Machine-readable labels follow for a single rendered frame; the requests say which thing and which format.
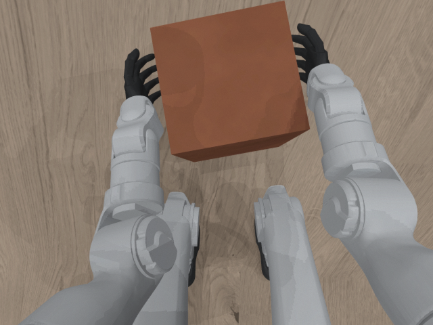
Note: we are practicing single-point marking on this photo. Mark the robot left forearm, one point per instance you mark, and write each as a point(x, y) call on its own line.
point(135, 164)

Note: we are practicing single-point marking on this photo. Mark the robot right hand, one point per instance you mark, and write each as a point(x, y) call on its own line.
point(314, 52)

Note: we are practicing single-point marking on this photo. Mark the robot thigh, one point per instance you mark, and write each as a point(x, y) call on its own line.
point(168, 304)
point(296, 293)

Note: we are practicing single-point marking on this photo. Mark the robot left upper arm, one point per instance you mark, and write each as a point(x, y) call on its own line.
point(128, 260)

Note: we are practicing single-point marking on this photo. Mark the robot left hand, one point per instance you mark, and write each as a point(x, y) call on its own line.
point(134, 80)

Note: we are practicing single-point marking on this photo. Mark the robot left thigh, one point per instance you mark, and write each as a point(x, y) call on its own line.
point(168, 304)

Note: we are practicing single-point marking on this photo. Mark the robot right forearm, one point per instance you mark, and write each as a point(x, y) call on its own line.
point(344, 128)

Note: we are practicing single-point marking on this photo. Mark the robot right upper arm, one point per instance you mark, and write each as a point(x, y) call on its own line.
point(375, 219)

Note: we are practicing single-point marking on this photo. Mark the carton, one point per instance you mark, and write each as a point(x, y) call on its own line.
point(229, 82)

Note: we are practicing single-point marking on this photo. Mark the robot right thigh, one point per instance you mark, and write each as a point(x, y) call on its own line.
point(296, 293)

